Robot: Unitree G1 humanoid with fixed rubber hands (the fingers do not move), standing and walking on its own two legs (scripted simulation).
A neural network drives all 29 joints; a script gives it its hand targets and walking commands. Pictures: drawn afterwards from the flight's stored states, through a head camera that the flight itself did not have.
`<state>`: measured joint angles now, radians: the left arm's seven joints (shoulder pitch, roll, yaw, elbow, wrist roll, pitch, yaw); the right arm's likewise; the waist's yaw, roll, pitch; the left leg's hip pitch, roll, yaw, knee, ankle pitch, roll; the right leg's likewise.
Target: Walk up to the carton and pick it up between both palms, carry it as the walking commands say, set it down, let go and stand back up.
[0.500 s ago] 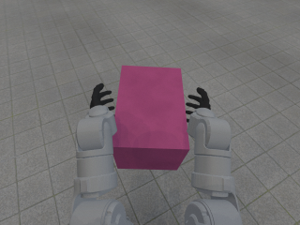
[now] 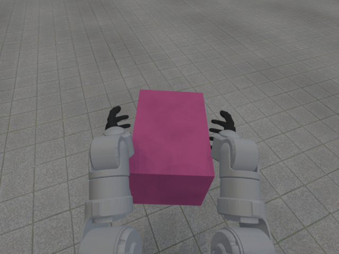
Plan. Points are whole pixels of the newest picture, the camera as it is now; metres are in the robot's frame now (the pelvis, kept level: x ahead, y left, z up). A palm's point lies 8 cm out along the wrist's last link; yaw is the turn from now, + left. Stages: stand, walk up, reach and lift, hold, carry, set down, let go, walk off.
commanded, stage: carry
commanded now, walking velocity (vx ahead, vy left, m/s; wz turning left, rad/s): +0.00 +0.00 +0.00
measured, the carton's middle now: (169, 145) +0.40 +0.01 +0.04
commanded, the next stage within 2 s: none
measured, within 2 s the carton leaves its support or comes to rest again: neither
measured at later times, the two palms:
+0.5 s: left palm (116, 147) +0.32 +0.12 +0.13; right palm (234, 149) +0.32 -0.12 +0.13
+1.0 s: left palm (117, 144) +0.33 +0.12 +0.13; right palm (233, 147) +0.33 -0.12 +0.12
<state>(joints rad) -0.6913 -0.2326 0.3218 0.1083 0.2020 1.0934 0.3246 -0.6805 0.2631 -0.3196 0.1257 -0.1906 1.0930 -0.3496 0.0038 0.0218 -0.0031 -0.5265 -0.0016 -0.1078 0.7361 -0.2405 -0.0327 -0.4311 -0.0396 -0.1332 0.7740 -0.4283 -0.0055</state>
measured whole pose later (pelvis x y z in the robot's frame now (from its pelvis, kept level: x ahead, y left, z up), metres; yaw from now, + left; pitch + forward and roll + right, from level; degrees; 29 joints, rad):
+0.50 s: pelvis -0.03 -0.01 +0.00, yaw +1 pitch +0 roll -1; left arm -0.69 -0.24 0.32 0.13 0.20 1.08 0.32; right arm -0.66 0.26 -0.32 0.10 -0.19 1.10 -0.36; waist 0.00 0.01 -0.01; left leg -0.51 0.00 -0.11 0.71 -0.20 -0.03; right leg -0.43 -0.04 -0.15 0.75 -0.32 -0.04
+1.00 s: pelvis -0.02 -0.01 +0.00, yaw +1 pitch +1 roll -1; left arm -0.69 -0.24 0.32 0.13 0.20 1.08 0.32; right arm -0.67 0.26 -0.32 0.11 -0.19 1.09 -0.36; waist 0.00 0.02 -0.01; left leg -0.51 0.00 -0.11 0.71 -0.21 -0.04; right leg -0.43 -0.04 -0.15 0.74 -0.32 -0.04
